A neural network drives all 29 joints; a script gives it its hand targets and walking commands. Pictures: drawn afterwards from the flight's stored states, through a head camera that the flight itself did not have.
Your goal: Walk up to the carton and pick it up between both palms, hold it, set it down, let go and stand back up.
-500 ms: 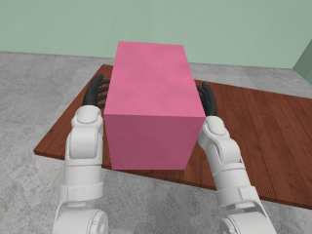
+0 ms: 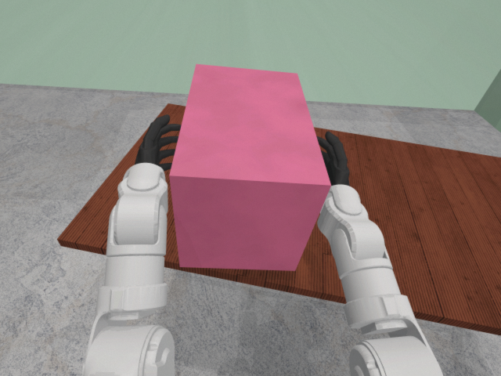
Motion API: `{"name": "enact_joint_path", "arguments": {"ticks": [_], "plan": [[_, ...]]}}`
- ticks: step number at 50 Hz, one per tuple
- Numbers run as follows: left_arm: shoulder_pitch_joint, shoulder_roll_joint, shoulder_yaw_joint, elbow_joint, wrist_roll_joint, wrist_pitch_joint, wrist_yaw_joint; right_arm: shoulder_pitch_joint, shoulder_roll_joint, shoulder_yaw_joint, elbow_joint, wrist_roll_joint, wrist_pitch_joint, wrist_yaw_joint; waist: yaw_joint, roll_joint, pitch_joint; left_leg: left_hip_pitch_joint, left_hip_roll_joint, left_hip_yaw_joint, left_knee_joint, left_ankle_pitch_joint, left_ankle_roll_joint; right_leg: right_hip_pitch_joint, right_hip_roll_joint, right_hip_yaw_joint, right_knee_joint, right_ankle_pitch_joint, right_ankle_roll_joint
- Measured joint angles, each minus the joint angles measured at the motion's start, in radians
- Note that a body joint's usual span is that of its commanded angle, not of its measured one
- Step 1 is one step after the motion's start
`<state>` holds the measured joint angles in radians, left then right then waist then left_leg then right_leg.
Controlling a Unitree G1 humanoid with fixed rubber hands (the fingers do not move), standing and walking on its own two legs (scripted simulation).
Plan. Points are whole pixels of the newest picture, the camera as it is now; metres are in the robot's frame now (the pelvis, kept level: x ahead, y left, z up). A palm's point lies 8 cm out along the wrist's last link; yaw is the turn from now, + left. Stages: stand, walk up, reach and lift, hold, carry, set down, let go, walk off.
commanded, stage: hold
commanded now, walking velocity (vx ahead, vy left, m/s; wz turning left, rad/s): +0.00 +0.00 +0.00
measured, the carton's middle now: (243, 162) +0.42 +0.01 +0.16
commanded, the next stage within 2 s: set down in 0.46 s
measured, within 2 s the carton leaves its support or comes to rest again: neither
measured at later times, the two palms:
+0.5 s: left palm (149, 167) +0.36 +0.15 +0.19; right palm (332, 184) +0.36 -0.13 +0.17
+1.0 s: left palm (159, 175) +0.40 +0.15 +0.14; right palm (322, 201) +0.37 -0.13 +0.12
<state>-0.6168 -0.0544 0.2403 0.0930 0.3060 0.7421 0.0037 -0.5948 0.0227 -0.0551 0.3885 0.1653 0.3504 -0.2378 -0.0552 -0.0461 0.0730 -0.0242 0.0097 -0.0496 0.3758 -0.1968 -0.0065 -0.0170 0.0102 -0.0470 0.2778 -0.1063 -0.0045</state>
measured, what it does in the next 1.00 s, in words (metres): stands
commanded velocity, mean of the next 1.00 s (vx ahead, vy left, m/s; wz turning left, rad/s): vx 0.00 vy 0.00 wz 0.00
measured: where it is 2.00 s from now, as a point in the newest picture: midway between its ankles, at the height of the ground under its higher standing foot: outside the picture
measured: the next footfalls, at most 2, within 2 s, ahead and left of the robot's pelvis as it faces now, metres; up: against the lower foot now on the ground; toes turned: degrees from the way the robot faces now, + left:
none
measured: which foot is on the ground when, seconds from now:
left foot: down 0.00-1.00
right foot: down 0.00-1.00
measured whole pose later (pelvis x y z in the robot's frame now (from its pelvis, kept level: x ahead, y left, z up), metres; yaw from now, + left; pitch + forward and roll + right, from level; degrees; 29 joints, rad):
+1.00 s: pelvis +0.03 +0.01 +0.00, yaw +2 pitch -9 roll -2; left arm -0.57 -0.08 0.22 0.31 0.32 0.45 0.00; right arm -0.48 0.08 -0.13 0.54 0.05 0.02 -0.21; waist -0.07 -0.05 0.10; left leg 0.01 -0.01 -0.07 0.38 -0.23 0.01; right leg 0.05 -0.01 -0.07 0.24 -0.13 0.02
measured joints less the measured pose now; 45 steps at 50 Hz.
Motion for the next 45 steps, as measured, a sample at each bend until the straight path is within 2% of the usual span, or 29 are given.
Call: {"name": "enact_joint_path", "arguments": {"ticks": [7, 25, 29, 33, 39, 45], "plan": [[0.004, 0.004, 0.000, 0.002, 0.005, 0.002, -0.003, -0.006, 0.002, 0.002, 0.017, 0.003, -0.003, 0.001, -0.005, -0.004, -0.001, 0.001, 0.000, -0.008, 0.003, -0.003, -0.001, 0.008, 0.000, -0.007, -0.003, -0.003, 0.000], [0.033, -0.005, -0.016, -0.040, 0.005, 0.006, -0.001, 0.026, -0.010, 0.020, -0.033, 0.024, 0.003, -0.009, -0.012, 0.008, 0.008, 0.015, -0.003, -0.005, 0.010, -0.014, 0.005, 0.025, -0.002, -0.004, -0.005, -0.009, 0.005], [0.005, -0.004, 0.000, 0.014, 0.005, -0.016, -0.001, 0.004, 0.009, -0.017, -0.001, -0.012, -0.004, 0.005, -0.017, 0.001, 0.006, 0.007, -0.006, -0.009, 0.011, -0.011, 0.006, 0.016, -0.005, -0.008, 0.002, -0.011, 0.006], [-0.024, -0.001, 0.011, 0.087, 0.004, -0.080, -0.004, -0.009, 0.038, -0.073, 0.032, -0.070, -0.049, 0.030, -0.019, -0.007, 0.000, -0.003, -0.010, -0.011, 0.003, -0.006, 0.007, 0.003, -0.010, -0.012, 0.005, -0.014, 0.007], [-0.041, -0.009, 0.024, 0.182, 0.019, -0.215, -0.012, 0.005, 0.065, -0.124, 0.092, -0.143, -0.183, 0.054, -0.019, -0.009, -0.006, 0.011, -0.015, -0.014, -0.011, -0.008, 0.010, 0.020, -0.015, -0.017, -0.010, -0.017, 0.011], [-0.014, -0.024, 0.028, 0.238, 0.051, -0.277, -0.025, 0.052, 0.066, -0.119, 0.165, -0.160, -0.281, 0.049, -0.016, -0.006, 0.012, 0.051, -0.017, -0.011, -0.022, -0.018, 0.017, 0.065, -0.018, -0.017, -0.030, -0.024, 0.017]]}}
